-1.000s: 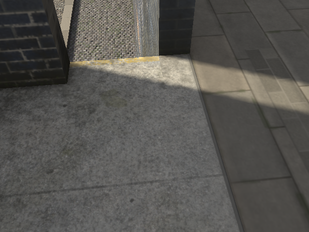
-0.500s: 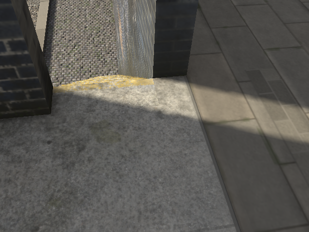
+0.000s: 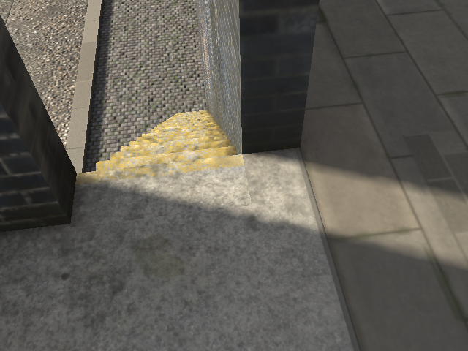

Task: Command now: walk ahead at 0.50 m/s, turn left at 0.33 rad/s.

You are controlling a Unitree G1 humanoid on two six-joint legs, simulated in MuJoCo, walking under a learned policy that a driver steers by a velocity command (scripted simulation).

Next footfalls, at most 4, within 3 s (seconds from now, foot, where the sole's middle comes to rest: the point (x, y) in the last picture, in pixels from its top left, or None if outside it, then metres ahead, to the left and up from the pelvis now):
0.46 left None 0.37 0.18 -0.77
0.96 right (214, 268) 0.72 0.10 -0.77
1.46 left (118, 317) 0.57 0.37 -0.77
2.18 right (196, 287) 0.66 0.15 -0.77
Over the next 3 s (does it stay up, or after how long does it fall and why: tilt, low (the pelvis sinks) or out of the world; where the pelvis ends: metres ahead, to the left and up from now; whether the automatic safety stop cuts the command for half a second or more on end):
stays up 0.72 0.21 0.01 its command is cut before an obstacle after 1.0 s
